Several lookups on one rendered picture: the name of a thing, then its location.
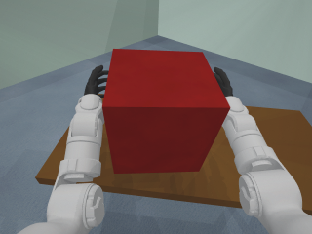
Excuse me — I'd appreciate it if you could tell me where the table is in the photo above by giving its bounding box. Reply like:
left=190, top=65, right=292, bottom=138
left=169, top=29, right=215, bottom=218
left=35, top=94, right=312, bottom=216

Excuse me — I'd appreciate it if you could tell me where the right robot forearm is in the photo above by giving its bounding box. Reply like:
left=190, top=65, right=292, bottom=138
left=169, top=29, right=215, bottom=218
left=222, top=96, right=302, bottom=208

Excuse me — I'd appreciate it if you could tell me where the carton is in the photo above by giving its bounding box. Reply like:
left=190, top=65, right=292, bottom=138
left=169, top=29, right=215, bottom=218
left=102, top=49, right=231, bottom=174

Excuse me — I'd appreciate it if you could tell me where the robot right upper arm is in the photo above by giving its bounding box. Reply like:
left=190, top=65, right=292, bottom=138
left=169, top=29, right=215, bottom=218
left=239, top=169, right=312, bottom=234

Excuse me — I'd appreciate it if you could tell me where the robot right hand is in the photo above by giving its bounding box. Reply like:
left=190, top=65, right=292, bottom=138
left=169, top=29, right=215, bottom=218
left=214, top=67, right=233, bottom=97

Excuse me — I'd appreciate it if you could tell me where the left robot forearm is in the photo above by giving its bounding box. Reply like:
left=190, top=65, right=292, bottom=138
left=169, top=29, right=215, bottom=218
left=46, top=94, right=105, bottom=220

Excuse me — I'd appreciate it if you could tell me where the robot left hand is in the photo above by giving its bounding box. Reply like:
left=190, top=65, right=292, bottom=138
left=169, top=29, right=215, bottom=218
left=84, top=65, right=109, bottom=98

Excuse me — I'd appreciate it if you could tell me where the robot left upper arm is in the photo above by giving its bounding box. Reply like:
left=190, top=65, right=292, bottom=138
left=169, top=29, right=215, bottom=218
left=18, top=183, right=105, bottom=234

